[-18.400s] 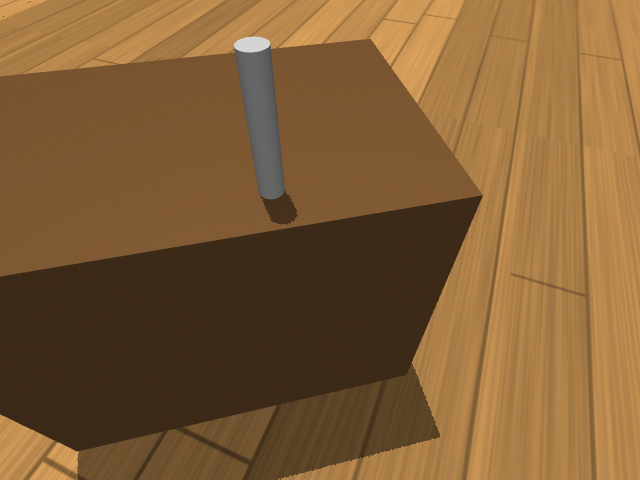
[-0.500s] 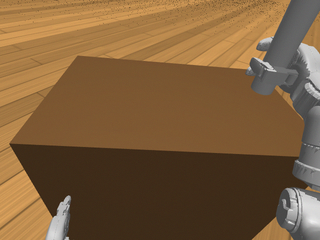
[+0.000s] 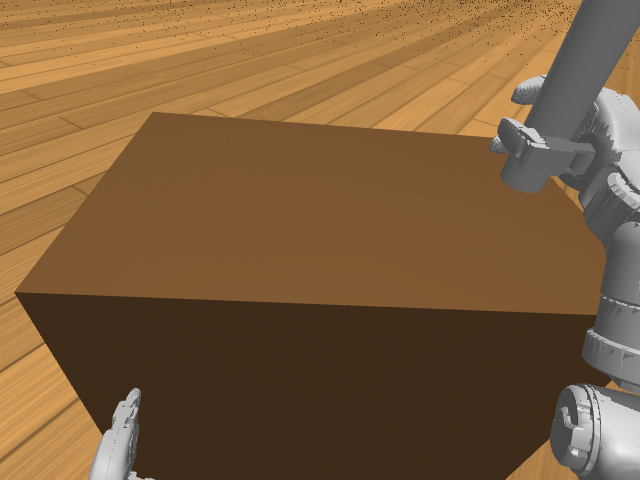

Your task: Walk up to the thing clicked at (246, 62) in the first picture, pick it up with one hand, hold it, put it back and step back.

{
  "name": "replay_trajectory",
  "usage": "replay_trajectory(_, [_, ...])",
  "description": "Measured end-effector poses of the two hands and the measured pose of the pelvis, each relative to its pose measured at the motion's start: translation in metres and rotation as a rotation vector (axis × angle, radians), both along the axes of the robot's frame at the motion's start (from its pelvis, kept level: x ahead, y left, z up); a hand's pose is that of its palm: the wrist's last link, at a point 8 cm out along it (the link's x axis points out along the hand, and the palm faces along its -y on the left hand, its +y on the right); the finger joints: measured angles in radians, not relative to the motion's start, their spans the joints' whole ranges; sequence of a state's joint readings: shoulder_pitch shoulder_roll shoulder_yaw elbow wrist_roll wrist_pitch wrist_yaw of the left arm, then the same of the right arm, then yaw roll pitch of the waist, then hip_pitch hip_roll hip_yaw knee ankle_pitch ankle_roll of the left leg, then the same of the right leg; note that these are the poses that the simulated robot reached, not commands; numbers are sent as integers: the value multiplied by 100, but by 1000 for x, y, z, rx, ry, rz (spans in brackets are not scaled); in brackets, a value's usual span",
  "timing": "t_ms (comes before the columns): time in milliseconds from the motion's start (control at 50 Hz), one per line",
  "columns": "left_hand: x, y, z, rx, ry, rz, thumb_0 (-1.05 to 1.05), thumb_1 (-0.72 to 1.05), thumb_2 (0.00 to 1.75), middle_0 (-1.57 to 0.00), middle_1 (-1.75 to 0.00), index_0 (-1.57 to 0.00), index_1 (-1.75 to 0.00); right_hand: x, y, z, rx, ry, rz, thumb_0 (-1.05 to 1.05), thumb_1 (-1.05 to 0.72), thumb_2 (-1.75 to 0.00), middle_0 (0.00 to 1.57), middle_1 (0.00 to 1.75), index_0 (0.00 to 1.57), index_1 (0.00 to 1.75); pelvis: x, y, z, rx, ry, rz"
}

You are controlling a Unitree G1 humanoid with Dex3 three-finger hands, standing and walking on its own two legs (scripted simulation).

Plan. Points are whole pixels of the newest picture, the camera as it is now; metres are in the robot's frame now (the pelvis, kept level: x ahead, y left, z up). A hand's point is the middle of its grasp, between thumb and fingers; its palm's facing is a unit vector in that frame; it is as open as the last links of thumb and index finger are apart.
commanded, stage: hold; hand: right
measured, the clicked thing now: (582, 66) +0.33 -0.18 +0.39
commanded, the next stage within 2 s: crouch in 0.62 s
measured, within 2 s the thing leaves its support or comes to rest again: neither
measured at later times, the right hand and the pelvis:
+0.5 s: hand (530, 135) +0.34 -0.17 +0.33, palm faces +0.13 +0.99 -0.02, open 6.0 cm; pelvis +0.00 +0.00 +0.00, yaw +0 degrees
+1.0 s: hand (513, 155) +0.36 -0.18 +0.29, palm faces +0.14 +0.99 +0.01, open 6.0 cm; pelvis +0.00 +0.00 +0.00, yaw +0 degrees
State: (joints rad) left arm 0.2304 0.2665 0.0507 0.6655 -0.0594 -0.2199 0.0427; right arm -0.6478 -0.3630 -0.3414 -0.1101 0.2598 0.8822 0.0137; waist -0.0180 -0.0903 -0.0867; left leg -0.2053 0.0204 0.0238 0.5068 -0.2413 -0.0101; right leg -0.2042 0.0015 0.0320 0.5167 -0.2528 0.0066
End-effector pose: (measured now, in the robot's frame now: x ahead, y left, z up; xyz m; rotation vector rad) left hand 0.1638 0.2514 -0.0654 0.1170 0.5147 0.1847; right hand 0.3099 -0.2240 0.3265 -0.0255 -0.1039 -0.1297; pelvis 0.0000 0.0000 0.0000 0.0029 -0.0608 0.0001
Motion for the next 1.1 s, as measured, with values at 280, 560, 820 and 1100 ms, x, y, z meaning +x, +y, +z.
replay_trajectory(280, [-4, 1, -1, 7, 13, -2, -1, -55, 5, -6, -6, -6, -6, 3, 0, -5, 5, 18, -5, -1, -6, -118, 97, 114, 97, 115, -2, 0, 0, -1, 2, 1])
replay_trajectory(560, [-1, 0, -1, 1, 10, -3, -1, -55, 5, -6, -6, -6, -6, 0, 2, -1, 2, 0, 13, -1, -6, -119, 97, 114, 97, 115, 0, 1, 0, 0, 0, 0])
replay_trajectory(820, [-3, 0, -2, 6, 18, -7, -1, -54, 5, -6, -6, -6, -5, 2, -3, -6, 4, 9, -9, -1, -5, -119, 97, 114, 97, 115, -1, 1, 0, -1, 0, -1])
replay_trajectory(1100, [-13, -3, 0, 6, 6, 5, -1, -52, 5, -6, -6, -6, -5, 35, -11, -67, 57, 195, -43, -1, -6, -119, 97, 113, 97, 114, -5, 3, 0, -2, 13, 5])
